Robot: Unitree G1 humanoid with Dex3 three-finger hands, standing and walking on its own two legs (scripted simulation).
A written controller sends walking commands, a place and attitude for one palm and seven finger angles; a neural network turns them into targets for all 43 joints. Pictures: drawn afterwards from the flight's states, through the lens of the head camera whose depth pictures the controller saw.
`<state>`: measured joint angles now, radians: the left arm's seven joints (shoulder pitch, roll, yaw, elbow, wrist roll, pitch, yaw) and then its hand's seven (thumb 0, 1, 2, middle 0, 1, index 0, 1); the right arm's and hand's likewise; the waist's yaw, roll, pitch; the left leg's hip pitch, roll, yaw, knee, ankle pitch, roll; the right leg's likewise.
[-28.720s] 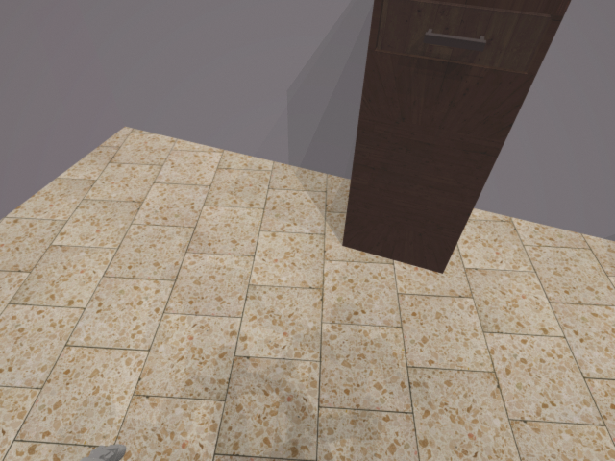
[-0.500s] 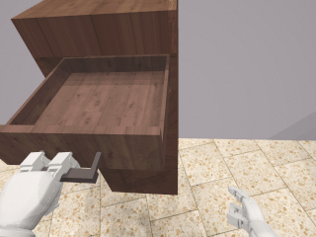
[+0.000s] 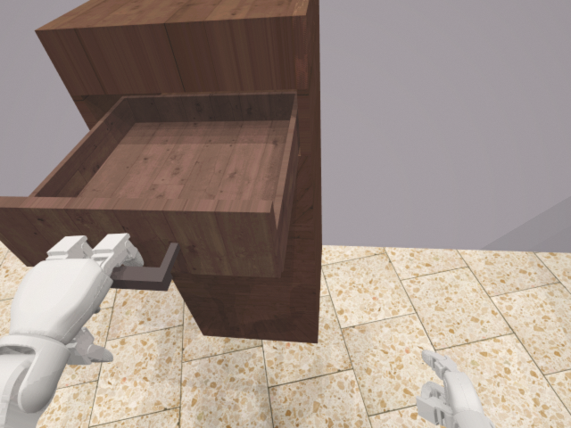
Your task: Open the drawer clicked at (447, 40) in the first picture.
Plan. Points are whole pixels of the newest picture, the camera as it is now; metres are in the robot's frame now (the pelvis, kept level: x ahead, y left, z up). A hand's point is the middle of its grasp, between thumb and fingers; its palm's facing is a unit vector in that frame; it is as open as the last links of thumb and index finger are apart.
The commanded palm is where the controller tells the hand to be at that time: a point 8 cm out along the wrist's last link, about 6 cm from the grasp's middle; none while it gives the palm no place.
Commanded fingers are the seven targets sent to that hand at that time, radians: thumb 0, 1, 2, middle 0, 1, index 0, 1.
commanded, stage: lift the hand off the handle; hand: left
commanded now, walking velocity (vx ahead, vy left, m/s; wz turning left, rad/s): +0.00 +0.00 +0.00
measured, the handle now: (118, 263) +0.26 +0.25 +0.15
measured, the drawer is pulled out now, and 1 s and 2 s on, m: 0.29 0.29 0.29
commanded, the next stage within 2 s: draw the hand back to the body in 1.70 s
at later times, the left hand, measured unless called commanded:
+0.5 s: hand (101, 305) +0.21 +0.26 +0.12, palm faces +0.10 -0.08 -0.99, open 13.8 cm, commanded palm +0.19 +0.26 +0.19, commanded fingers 0.00 -0.50 0.30 -0.30 -1.20 -0.30 -1.20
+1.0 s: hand (72, 271) +0.22 +0.27 +0.18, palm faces +0.16 -0.07 -0.98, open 13.5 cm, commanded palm +0.19 +0.26 +0.26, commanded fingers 0.00 -0.50 0.30 -0.30 -1.20 -0.30 -1.20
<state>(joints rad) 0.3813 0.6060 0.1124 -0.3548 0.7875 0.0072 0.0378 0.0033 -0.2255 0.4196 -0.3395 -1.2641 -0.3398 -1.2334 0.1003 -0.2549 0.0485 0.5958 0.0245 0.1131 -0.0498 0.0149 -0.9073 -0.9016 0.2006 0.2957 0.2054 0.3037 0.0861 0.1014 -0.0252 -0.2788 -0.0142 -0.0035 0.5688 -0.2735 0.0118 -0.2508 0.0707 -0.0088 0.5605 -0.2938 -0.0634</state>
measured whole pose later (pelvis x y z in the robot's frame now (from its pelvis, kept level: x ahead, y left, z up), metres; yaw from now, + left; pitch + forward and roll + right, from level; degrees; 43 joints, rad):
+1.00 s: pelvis -0.01 +0.03 +0.01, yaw +2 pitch -3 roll +0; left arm 0.14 0.61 0.02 -0.44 0.78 0.13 -0.12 0.00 -0.49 0.30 -0.37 -1.23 -0.38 -1.24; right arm 0.05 -0.25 0.07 0.61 0.04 0.08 -0.02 0.02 -0.91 -0.90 0.20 0.30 0.20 0.30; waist 0.13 0.12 -0.01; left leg -0.20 -0.06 -0.02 0.48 -0.22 0.05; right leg -0.16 0.02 -0.02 0.47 -0.25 -0.02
